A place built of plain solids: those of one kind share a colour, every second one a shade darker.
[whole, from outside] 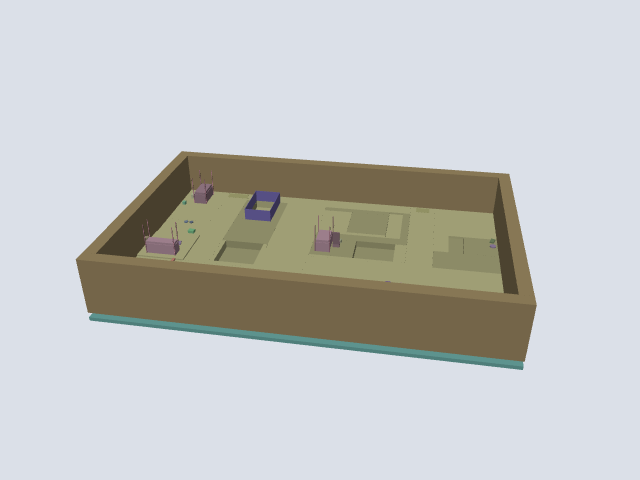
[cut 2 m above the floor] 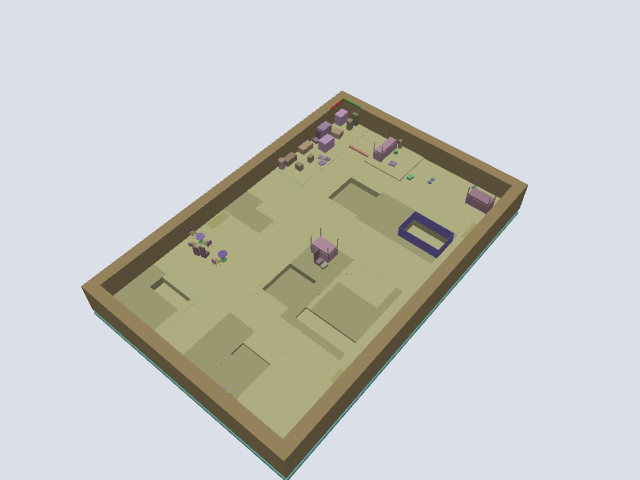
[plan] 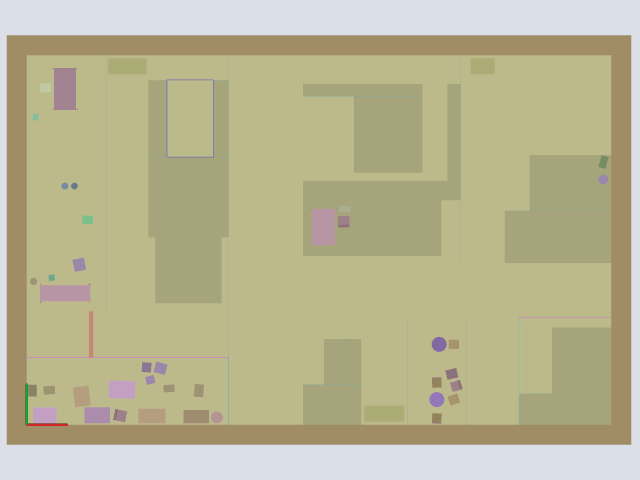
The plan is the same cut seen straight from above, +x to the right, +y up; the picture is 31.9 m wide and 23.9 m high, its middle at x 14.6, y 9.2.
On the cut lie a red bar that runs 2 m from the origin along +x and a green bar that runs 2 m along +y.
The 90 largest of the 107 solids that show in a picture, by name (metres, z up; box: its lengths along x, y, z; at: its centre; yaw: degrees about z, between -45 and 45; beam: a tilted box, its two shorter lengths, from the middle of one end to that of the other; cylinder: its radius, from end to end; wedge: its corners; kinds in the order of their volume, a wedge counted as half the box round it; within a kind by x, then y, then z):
{
 "floor_1": {"box": [3.95, 4.05, 1.1], "at": [1.98, 7.67, -0.45]},
 "floor_2": {"box": [3.95, 2.6, 1.0], "at": [1.98, 11.0, -0.5]},
 "floor_3": {"box": [3.95, 6.1, 1.0], "at": [1.98, 15.35, -0.5]},
 "floor_4": {"box": [2.1, 12.75, 1.0], "at": [5.0, 12.03, -0.5]},
 "floor_5": {"box": [10.05, 3.35, 1.0], "at": [5.03, 1.68, -0.5]},
 "floor_6": {"box": [10.05, 2.3, 1.0], "at": [5.03, 4.5, -0.5]},
 "floor_7": {"box": [0.35, 3.29, 1.32], "at": [6.22, 7.7, -0.66]},
 "floor_8": {"box": [0.95, 3.8, 1.32], "at": [6.53, 15.25, -0.66]},
 "floor_9": {"box": [3.29, 3.29, 0.65], "at": [8.04, 7.7, -0.99]},
 "floor_10": {"box": [4.0, 0.4, 1.32], "at": [8.05, 5.85, -0.66]},
 "floor_11": {"box": [4.0, 4.01, 1.32], "at": [8.05, 11.35, -0.66]},
 "floor_12": {"box": [4.0, 1.25, 1.32], "at": [8.05, 17.77, -0.66]},
 "floor_13": {"box": [2.27, 3.8, 0.64], "at": [8.13, 15.25, -1.0]},
 "floor_14": {"box": [0.78, 3.8, 1.32], "at": [9.66, 15.25, -0.66]},
 "floor_15": {"box": [0.36, 3.29, 1.32], "at": [9.87, 7.7, -0.66]},
 "floor_16": {"box": [3.7, 18.4, 1.0], "at": [11.9, 9.2, -0.5]},
 "floor_17": {"box": [1.05, 2.27, 1.32], "at": [14.28, 3.13, -0.66]},
 "floor_18": {"box": [1.3, 3.8, 1.32], "at": [14.4, 14.45, -0.66]},
 "floor_19": {"box": [2.9, 2.0, 1.32], "at": [15.2, 1.0, -0.66]},
 "floor_20": {"box": [2.9, 1.08, 1.32], "at": [15.2, 4.81, -0.66]},
 "floor_21": {"box": [1.25, 2.27, 1.32], "at": [15.43, 3.13, -0.66]},
 "floor_22": {"box": [3.6, 2.78, 1.32], "at": [15.55, 9.79, -0.66]},
 "floor_23": {"box": [1.25, 3.8, 1.32], "at": [15.68, 14.45, -0.66]},
 "floor_24": {"box": [0.6, 2.27, 1.32], "at": [16.35, 3.13, -0.66]},
 "floor_25": {"box": [5.95, 0.4, 1.32], "at": [16.73, 12.35, -0.66]},
 "floor_26": {"box": [5.95, 0.62, 1.32], "at": [16.73, 16.66, -0.66]},
 "floor_27": {"box": [7.85, 0.35, 1.32], "at": [17.68, 8.22, -0.66]},
 "floor_28": {"box": [7.85, 0.97, 1.32], "at": [17.68, 11.66, -0.66]},
 "floor_29": {"box": [7.85, 1.43, 1.32], "at": [17.68, 17.68, -0.66]},
 "floor_30": {"box": [2.3, 5.35, 1.0], "at": [17.8, 2.67, -0.5]},
 "floor_31": {"box": [3.4, 3.8, 1.32], "at": [18.0, 14.45, -0.66]},
 "floor_32": {"box": [3.29, 2.78, 0.76], "at": [19.0, 9.79, -0.94]},
 "floor_33": {"box": [1.25, 4.82, 1.14], "at": [20.32, 14.56, -0.75]},
 "floor_34": {"box": [2.95, 5.35, 1.0], "at": [20.43, 2.67, -0.5]},
 "floor_35": {"box": [0.96, 2.78, 1.32], "at": [21.12, 9.79, -0.66]},
 "floor_36": {"box": [0.65, 4.82, 1.32], "at": [21.27, 14.56, -0.66]},
 "floor_37": {"box": [15.35, 2.7, 1.0], "at": [21.43, 6.7, -0.5]},
 "floor_38": {"box": [2.2, 10.35, 1.0], "at": [22.7, 13.22, -0.5]},
 "floor_39": {"box": [2.6, 5.35, 1.0], "at": [23.2, 2.67, -0.5]},
 "floor_40": {"box": [1.25, 2.78, 1.32], "at": [24.43, 12.04, -0.66]},
 "floor_41": {"box": [0.4, 3.29, 1.32], "at": [24.7, 3.19, -0.66]},
 "floor_42": {"box": [1.25, 3.29, 0.6], "at": [25.52, 3.19, -1.02]},
 "floor_43": {"box": [1.25, 2.78, 1.11], "at": [25.68, 12.04, -0.77]},
 "floor_44": {"box": [5.3, 2.6, 1.32], "at": [26.45, 9.35, -0.66]},
 "floor_45": {"box": [5.3, 4.97, 1.32], "at": [26.45, 15.91, -0.66]},
 "floor_46": {"box": [4.6, 1.55, 1.32], "at": [26.8, 0.78, -0.66]},
 "floor_47": {"box": [4.6, 0.51, 1.32], "at": [26.8, 5.09, -0.66]},
 "floor_48": {"box": [2.95, 3.29, 1.32], "at": [27.62, 3.19, -0.66]},
 "floor_49": {"box": [2.8, 2.78, 1.32], "at": [27.7, 12.04, -0.66]},
 "wall_1": {"box": [1.0, 18.4, 4.6], "at": [-0.5, 9.2, 1.3]},
 "wall_2": {"box": [31.1, 1.0, 4.6], "at": [14.55, -0.5, 1.3]},
 "wall_3": {"box": [31.1, 1.0, 4.6], "at": [14.55, 18.9, 1.3]},
 "wall_4": {"box": [1.0, 18.4, 4.6], "at": [29.6, 9.2, 1.3]},
 "floor_base_1": {"box": [31.1, 20.4, 0.3], "at": [14.55, 9.2, -1.57]},
 "piece_1": {"box": [2.5, 0.8, 0.87], "at": [1.91, 6.55, 0.54]},
 "piece_2": {"box": [2.42, 0.72, 0.19], "at": [1.91, 6.55, 1.06]},
 "piece_3": {"box": [1.1, 2.1, 0.89], "at": [1.91, 16.72, 0.45]},
 "piece_4": {"box": [1.02, 2.02, 0.22], "at": [1.91, 16.72, 1.0]},
 "piece_5": {"box": [1.15, 1.8, 0.84], "at": [14.78, 9.85, 0.42]},
 "piece_6": {"box": [1.07, 1.72, 0.23], "at": [14.78, 9.85, 0.95]},
 "pallet_load_1": {"box": [1.15, 0.79, 1.13], "at": [0.9, 0.47, 0.56]},
 "pallet_load_2": {"box": [1.27, 0.8, 1.19], "at": [3.51, 0.47, 0.59]},
 "pallet_load_3": {"box": [1.32, 0.88, 1.07], "at": [4.74, 1.75, 0.54], "yaw": -2.1},
 "sack_pile_1": {"box": [0.78, 0.99, 0.56], "at": [2.74, 1.41, 0.28], "yaw": 7.0},
 "sack_pile_2": {"box": [1.36, 0.73, 0.58], "at": [6.23, 0.43, 0.29]},
 "sack_pile_3": {"box": [1.27, 0.67, 0.64], "at": [8.44, 0.41, 0.32]},
 "crate_stack_1": {"box": [0.43, 0.59, 1.28], "at": [0.28, 1.7, 0.64]},
 "crate_stack_2": {"box": [0.57, 0.42, 1.02], "at": [1.12, 1.72, 0.51], "yaw": 4.3},
 "crate_stack_3": {"box": [0.55, 0.37, 0.63], "at": [7.09, 1.81, 0.32], "yaw": 3.3},
 "crate_stack_4": {"box": [0.46, 0.63, 0.6], "at": [8.57, 1.7, 0.3], "yaw": -3.8},
 "hand_truck_1": {"box": [0.14, 0.56, 0.98], "at": [4.42, 0.5, 0.79], "yaw": -11.0},
 "hand_truck_2": {"box": [0.61, 0.56, 0.3], "at": [4.65, 0.46, 0.15], "yaw": -11.0},
 "hand_truck_3": {"box": [0.57, 0.57, 0.3], "at": [15.78, 10.11, 0.15], "yaw": 1.9},
 "hand_truck_4": {"box": [0.57, 0.14, 1.09], "at": [15.79, 9.9, 0.84], "yaw": 1.9},
 "hand_truck_5": {"box": [0.56, 0.48, 0.3], "at": [21.16, 2.53, 0.15], "yaw": 13.6},
 "hand_truck_6": {"box": [0.14, 0.48, 0.98], "at": [21.37, 2.58, 0.79], "yaw": 13.6},
 "hand_truck_7": {"box": [0.52, 0.48, 0.26], "at": [21.39, 1.93, 0.13], "yaw": 17.3},
 "rail_1": {"box": [0.04, 3.8, 1.05], "at": [6.98, 15.25, 0.53]},
 "rail_2": {"box": [2.35, 0.04, 1.05], "at": [8.13, 13.33, 0.53]},
 "rail_3": {"box": [2.35, 0.04, 1.05], "at": [8.13, 17.17, 0.53]},
 "rail_4": {"box": [0.04, 3.8, 1.05], "at": [9.29, 15.25, 0.53]},
 "barrel_1": {"cylinder": 0.29, "from": [9.47, 0.36, 0.0], "to": [9.47, 0.36, 0.96]},
 "low_mat_1": {"box": [1.92, 0.8, 0.06], "at": [5.0, 17.85, -0.02]},
 "low_mat_2": {"box": [2.0, 0.8, 0.06], "at": [17.8, 0.55, -0.02]},
 "low_mat_3": {"box": [1.2, 0.8, 0.06], "at": [22.7, 17.85, -0.02]},
 "step_hump_1": {"box": [0.22, 2.3, 0.2], "at": [3.2, 4.5, 0.05]},
 "crate_1": {"box": [0.55, 0.45, 0.4], "at": [0.94, 16.78, 0.2], "yaw": 4.1},
 "bin_1": {"cylinder": 0.18, "from": [0.34, 7.14, 0.1], "to": [0.34, 7.14, 0.98]},
 "inway_crate_1": {"box": [0.53, 0.42, 0.29], "at": [3.03, 10.21, 0.1], "yaw": -3.7},
 "hose_coil_1": {"box": [0.58, 0.61, 0.15], "at": [2.61, 7.97, 0.12], "yaw": 11.2}
}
